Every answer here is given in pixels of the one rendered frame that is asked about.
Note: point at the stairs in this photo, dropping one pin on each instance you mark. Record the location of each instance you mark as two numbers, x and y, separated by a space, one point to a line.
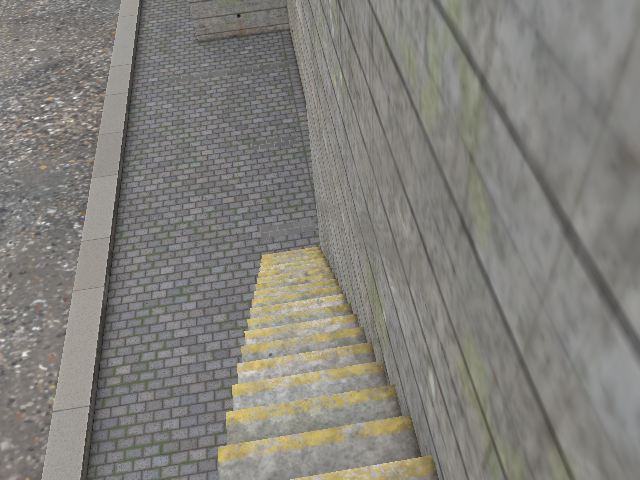
311 401

